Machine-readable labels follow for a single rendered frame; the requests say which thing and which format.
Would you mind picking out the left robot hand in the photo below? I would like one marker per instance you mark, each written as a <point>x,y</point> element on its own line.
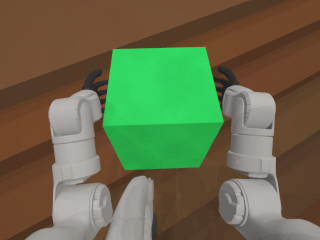
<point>94,87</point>

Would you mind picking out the left robot forearm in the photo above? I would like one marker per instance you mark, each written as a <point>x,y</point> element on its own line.
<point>72,131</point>

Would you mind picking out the left robot thigh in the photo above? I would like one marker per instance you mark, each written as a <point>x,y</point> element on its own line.
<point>128,220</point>

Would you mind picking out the carton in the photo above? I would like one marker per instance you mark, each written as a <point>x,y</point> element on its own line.
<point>162,109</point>

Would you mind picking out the right robot hand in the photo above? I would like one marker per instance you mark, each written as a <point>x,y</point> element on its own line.
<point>232,82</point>

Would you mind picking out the right robot forearm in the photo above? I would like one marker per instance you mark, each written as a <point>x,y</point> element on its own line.
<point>252,117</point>

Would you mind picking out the right robot upper arm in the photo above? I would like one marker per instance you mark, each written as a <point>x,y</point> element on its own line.
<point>253,207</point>

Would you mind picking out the left robot upper arm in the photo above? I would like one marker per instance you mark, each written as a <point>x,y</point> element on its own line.
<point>80,211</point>

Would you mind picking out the robot left shin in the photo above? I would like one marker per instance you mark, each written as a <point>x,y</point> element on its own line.
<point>148,220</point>

